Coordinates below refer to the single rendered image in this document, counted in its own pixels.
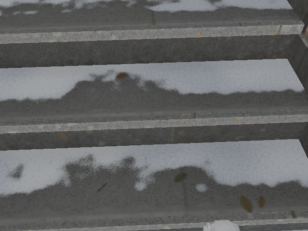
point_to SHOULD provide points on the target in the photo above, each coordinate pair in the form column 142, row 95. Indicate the right robot thigh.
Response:
column 221, row 225

